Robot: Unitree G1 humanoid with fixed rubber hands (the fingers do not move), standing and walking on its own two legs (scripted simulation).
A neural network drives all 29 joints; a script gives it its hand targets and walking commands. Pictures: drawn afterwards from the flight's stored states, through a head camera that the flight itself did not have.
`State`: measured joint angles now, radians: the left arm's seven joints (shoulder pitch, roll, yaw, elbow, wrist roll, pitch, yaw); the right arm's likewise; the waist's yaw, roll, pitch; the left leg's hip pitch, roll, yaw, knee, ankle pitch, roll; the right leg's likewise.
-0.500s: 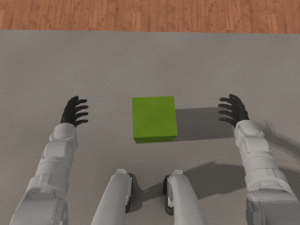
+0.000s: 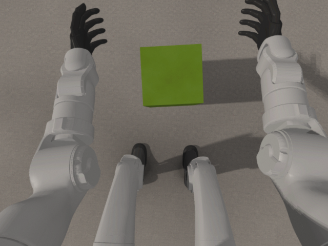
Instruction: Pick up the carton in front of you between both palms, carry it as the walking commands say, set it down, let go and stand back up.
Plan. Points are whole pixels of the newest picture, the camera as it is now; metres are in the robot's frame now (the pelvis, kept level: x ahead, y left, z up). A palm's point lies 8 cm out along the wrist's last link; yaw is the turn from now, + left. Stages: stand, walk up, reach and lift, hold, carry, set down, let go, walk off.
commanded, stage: reach and lift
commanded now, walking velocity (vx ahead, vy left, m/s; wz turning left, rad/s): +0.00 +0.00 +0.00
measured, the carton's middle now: (171, 80) +0.50 -0.01 -0.51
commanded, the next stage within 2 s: none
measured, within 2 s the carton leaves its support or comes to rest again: leaves its support in 1.54 s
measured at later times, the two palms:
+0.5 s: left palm (112, 76) +0.49 +0.19 -0.36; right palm (229, 71) +0.51 -0.20 -0.36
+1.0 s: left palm (120, 79) +0.49 +0.18 -0.44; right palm (216, 74) +0.52 -0.17 -0.45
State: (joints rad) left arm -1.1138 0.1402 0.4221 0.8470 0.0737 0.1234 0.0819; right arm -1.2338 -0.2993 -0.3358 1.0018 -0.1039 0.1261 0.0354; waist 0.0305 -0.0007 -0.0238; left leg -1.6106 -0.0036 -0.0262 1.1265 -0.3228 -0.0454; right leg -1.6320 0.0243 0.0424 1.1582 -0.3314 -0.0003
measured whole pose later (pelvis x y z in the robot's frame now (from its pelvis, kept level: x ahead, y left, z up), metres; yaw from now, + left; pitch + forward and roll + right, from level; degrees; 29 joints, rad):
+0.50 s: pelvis -0.03 +0.01 -0.20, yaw +1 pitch +46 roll +2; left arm -1.23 0.25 0.20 0.90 -0.17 0.10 0.16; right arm -1.32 -0.42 -0.12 1.03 0.16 0.09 -0.04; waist 0.02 0.01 0.12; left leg -2.21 -0.06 -0.04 1.93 -0.53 -0.06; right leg -2.23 0.05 0.06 1.96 -0.54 0.04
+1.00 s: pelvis -0.04 +0.01 -0.27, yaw +2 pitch +37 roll +3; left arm -1.38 0.28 0.12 1.08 -0.25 0.02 0.16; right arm -1.47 -0.43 0.00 1.18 0.23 0.03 -0.07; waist 0.02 0.02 0.34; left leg -2.27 -0.05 -0.03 2.19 -0.58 -0.07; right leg -2.29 0.02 0.05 2.22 -0.59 0.02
